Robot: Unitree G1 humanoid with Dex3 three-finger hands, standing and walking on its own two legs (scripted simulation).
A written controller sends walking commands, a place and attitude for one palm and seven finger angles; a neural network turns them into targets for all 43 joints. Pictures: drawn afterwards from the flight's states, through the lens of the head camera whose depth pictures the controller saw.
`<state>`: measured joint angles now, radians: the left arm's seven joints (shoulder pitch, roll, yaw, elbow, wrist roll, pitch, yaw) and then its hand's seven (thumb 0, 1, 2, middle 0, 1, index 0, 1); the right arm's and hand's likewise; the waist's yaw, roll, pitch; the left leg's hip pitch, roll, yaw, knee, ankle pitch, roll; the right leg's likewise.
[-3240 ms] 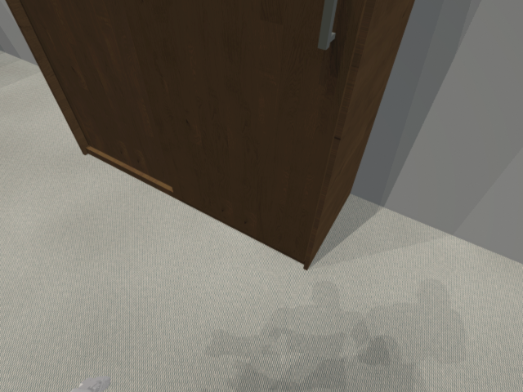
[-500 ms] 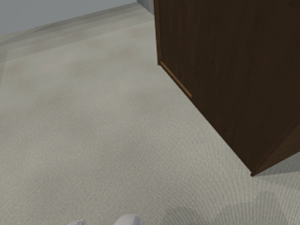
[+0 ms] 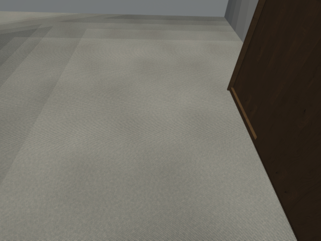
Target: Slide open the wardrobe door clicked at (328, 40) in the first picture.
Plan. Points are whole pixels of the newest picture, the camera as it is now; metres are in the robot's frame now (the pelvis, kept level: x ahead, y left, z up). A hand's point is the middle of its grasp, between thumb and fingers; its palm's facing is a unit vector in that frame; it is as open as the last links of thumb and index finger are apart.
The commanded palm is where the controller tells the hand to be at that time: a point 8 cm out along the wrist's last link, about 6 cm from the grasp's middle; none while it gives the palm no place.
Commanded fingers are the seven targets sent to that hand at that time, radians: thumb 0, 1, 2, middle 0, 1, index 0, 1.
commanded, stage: walk to a spot facing it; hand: right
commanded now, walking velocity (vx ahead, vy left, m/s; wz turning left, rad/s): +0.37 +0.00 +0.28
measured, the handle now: out of the picture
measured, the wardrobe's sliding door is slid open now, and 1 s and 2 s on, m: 0.00 0.00 0.00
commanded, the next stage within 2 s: turn to face it in 0.88 s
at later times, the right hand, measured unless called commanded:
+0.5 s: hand (250, 211) +0.28 -0.27 -0.17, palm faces -0.12 +0.98 -0.15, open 7.4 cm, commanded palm none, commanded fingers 0.00 -0.90 -0.90 0.20 0.30 0.20 0.30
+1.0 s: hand (201, 138) +0.57 -0.14 -0.18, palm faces -0.41 +0.89 -0.19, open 7.3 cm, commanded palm none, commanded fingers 0.00 -0.90 -0.90 0.20 0.30 0.20 0.30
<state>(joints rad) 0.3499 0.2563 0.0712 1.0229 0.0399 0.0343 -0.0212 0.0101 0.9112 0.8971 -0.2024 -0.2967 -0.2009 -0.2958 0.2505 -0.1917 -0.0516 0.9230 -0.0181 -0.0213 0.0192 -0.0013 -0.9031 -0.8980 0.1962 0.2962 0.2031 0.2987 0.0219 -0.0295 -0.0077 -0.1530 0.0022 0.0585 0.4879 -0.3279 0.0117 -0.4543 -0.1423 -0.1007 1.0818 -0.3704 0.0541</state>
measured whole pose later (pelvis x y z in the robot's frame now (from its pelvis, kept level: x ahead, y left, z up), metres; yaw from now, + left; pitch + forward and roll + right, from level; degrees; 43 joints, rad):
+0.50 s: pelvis +0.22 -0.09 +0.01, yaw +12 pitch -1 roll +3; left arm 0.29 0.15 0.05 1.00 0.02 -0.09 0.03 -0.01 0.94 0.90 -0.21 -0.30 -0.21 -0.30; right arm 0.28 -0.23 -0.10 1.02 -0.03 0.01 0.03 0.00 -0.91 -0.90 0.19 0.30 0.20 0.30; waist -0.02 0.04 0.03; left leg -0.55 0.05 0.02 1.27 -0.20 0.00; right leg -0.17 -0.06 -0.25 0.45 -0.26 -0.06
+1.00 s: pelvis +0.40 -0.02 -0.02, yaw +27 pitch -2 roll +0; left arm 0.30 0.14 0.05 1.01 0.01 0.02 0.02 0.01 0.91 0.90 -0.21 -0.30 -0.20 -0.30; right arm 0.16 -0.17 -0.06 0.94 0.00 -0.02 0.00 0.00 -0.91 -0.90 0.20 0.30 0.20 0.30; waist 0.02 0.00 0.12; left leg -0.36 -0.07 0.15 0.64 -0.26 0.13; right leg -0.40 -0.12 -0.08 1.35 -0.43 0.06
